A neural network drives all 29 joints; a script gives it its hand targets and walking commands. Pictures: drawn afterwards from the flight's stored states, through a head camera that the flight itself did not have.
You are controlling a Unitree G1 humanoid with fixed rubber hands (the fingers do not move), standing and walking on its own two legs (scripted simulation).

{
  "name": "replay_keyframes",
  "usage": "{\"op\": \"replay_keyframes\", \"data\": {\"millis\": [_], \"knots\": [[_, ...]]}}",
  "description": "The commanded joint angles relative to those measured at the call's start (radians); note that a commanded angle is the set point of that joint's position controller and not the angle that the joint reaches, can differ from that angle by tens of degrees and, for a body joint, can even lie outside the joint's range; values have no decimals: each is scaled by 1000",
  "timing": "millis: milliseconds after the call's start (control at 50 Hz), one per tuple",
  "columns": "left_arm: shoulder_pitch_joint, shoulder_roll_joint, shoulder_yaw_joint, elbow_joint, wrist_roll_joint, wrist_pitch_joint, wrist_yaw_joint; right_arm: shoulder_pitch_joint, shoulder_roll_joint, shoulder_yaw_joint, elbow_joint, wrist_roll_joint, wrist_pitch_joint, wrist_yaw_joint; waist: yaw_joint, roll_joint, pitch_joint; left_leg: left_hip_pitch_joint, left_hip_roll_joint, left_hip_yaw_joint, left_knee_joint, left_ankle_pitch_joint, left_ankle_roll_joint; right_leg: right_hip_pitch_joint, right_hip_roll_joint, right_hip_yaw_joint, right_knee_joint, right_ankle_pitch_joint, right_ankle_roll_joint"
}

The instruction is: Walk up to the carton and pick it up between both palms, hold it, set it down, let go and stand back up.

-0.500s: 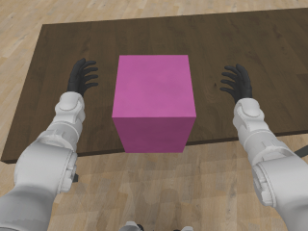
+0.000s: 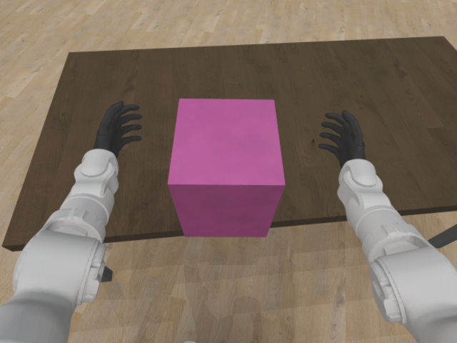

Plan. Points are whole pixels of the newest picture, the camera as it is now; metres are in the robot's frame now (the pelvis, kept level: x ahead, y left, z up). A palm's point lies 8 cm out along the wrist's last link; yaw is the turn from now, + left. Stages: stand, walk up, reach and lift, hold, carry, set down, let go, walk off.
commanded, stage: set down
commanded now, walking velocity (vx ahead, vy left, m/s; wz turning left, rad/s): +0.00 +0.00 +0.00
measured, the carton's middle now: (226, 173) +0.48 +0.04 -0.07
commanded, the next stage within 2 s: none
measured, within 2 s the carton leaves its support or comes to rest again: neither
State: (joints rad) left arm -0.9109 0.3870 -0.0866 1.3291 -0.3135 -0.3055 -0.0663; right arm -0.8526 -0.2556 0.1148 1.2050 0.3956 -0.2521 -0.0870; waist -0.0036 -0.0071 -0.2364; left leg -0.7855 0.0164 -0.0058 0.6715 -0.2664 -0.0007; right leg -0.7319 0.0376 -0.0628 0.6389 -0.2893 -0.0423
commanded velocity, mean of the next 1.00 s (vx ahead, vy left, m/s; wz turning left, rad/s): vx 0.00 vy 0.00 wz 0.00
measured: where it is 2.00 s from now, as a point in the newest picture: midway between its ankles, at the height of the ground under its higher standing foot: outside the picture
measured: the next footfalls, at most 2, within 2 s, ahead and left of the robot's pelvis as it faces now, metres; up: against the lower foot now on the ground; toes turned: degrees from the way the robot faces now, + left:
none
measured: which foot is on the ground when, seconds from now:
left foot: down 0.00-1.00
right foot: down 0.00-1.00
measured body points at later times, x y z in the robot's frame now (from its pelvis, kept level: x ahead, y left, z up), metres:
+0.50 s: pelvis +0.00 +0.00 +0.01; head +0.06 +0.01 +0.46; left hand +0.36 +0.26 +0.01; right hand +0.37 -0.18 +0.00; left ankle +0.01 +0.12 -0.71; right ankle -0.01 -0.09 -0.71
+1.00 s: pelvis +0.00 +0.00 +0.00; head +0.06 +0.01 +0.44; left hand +0.28 +0.25 -0.04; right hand +0.28 -0.18 -0.05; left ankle +0.01 +0.12 -0.71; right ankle -0.01 -0.09 -0.71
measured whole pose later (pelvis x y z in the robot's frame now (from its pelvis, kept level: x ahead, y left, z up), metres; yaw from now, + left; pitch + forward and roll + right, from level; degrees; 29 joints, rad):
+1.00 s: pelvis +0.00 +0.00 +0.00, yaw +1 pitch +9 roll -1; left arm -0.18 0.29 -0.02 0.90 -0.24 -0.51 -0.06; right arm -0.19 -0.12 0.06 0.98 0.22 -0.59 -0.06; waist 0.01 -0.01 -0.03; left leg -0.57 0.01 -0.01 0.74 -0.34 0.00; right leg -0.51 0.03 -0.07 0.71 -0.37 -0.05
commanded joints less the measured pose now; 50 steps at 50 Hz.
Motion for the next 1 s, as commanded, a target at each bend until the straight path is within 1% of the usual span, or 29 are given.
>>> {"op": "replay_keyframes", "data": {"millis": [0,60,160,300,360,480,580,660,780,840,880,940,980], "knots": [[-327,195,77,-200,16,-49,-2,-354,-160,-8,-230,-8,-61,-13,34,22,-662,467,-14,32,-2,521,-46,337,-14,10,-56,421,74],[-267,193,95,-231,21,-54,-5,-300,-143,5,-254,-10,-64,-16,38,10,-611,472,-13,32,-17,519,-41,353,-14,18,-72,415,73],[-170,173,105,-299,27,-72,-13,-196,-115,6,-304,-24,-85,-23,31,22,-554,503,-13,31,-26,515,-42,356,-15,20,-98,380,66],[-35,146,114,-396,44,-115,-15,-36,-84,-26,-343,-59,-138,-28,14,79,-483,536,-14,26,-19,495,-50,332,-18,18,-116,304,51],[28,135,118,-430,54,-135,-13,32,-69,-41,-346,-74,-165,-25,10,93,-449,548,-11,25,-16,479,-54,324,-17,15,-116,270,46],[153,112,123,-471,59,-177,-5,139,-35,-69,-375,-109,-225,-15,6,89,-378,528,-11,14,-11,420,-48,328,-19,18,-107,195,42],[235,99,121,-501,53,-205,4,206,-11,-86,-394,-135,-270,-4,11,72,-324,503,-10,7,-9,357,-41,330,-22,24,-93,143,37],[303,92,119,-522,50,-223,8,264,5,-86,-412,-149,-304,7,18,59,-292,489,-9,6,-3,334,-37,336,-24,27,-76,132,34],[424,70,113,-538,55,-244,10,369,27,-74,-395,-161,-354,23,27,57,-223,475,-10,3,10,301,-38,315,-26,32,-56,100,28],[475,60,111,-555,60,-252,12,422,34,-74,-377,-170,-378,28,25,59,-192,472,-9,2,18,293,-41,308,-25,33,-48,91,25],[509,50,108,-566,65,-254,12,455,36,-73,-370,-175,-393,30,17,64,-174,473,-9,1,25,292,-43,302,-25,34,-45,90,23],[553,45,112,-592,74,-255,13,497,39,-80,-363,-182,-414,34,19,69,-165,475,-12,2,31,276,-45,298,-24,32,-37,87,21],[584,47,111,-618,77,-257,15,529,42,-82,-368,-186,-425,36,16,64,-161,470,-14,1,38,281,-44,306,-25,34,-28,103,22]]}}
